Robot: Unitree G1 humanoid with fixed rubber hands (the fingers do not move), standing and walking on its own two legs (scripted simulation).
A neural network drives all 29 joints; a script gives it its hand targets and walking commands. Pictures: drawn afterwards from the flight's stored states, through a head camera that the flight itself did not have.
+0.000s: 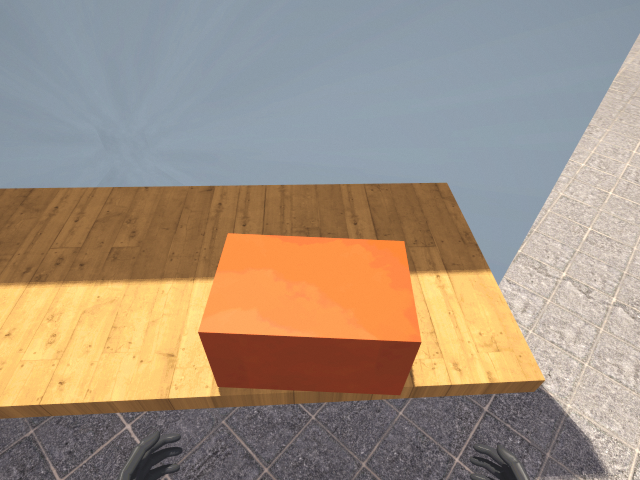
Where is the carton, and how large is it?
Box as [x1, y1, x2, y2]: [198, 233, 421, 394]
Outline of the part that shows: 228,233 198,330 198,333 218,386 400,394 421,341 403,241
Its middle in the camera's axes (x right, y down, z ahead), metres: -0.01 +0.11 +0.60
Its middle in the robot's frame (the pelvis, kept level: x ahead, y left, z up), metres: +0.38 +0.04 -0.03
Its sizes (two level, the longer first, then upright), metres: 0.283 0.182 0.156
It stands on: a table, 0.67 m high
